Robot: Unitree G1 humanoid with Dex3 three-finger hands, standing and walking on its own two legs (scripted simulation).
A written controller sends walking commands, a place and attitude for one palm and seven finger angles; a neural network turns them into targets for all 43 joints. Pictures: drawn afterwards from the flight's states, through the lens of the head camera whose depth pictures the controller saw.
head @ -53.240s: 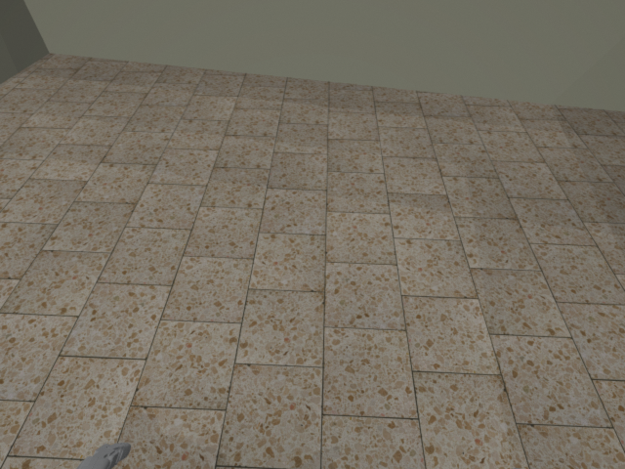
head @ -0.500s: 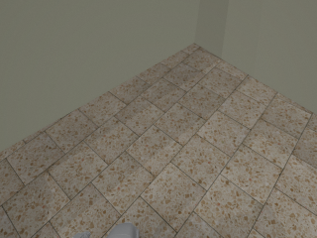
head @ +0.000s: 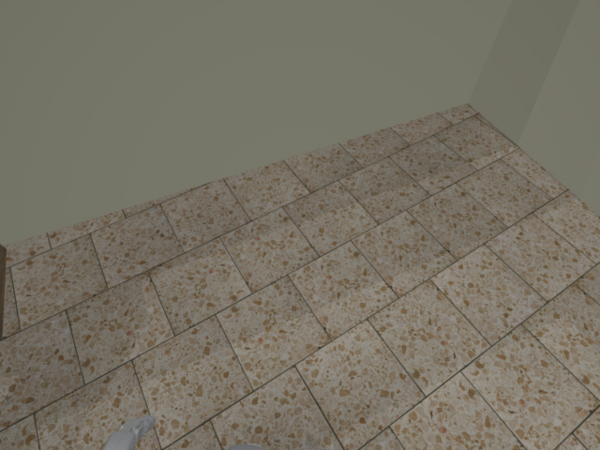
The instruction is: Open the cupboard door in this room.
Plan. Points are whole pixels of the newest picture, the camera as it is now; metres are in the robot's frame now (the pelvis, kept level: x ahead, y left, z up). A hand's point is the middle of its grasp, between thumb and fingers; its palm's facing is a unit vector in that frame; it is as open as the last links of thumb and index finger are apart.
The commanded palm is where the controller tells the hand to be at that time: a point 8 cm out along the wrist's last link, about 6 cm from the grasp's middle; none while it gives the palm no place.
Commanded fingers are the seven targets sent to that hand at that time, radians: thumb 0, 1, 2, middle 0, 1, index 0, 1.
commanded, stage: turn to face it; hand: left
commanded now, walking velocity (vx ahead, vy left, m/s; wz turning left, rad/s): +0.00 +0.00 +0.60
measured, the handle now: out of the picture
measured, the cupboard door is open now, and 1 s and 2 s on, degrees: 47 47 47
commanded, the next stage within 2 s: take the last steps up to it in 1.88 s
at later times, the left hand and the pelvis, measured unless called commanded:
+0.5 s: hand out of the picture -0.02 +0.23 -0.18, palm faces +0.35 -0.90 -0.24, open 7.3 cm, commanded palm none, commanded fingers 0.00 0.90 0.90 -0.20 -0.30 -0.20 -0.30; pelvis +0.00 +0.01 -0.01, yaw +19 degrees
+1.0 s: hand out of the picture +0.01 +0.18 -0.14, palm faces +0.56 -0.78 -0.27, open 7.4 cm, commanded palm none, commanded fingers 0.00 0.90 0.90 -0.20 -0.30 -0.20 -0.30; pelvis +0.04 -0.03 +0.01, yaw +37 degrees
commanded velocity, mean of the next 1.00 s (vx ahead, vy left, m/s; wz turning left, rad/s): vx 0.00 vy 0.00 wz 0.60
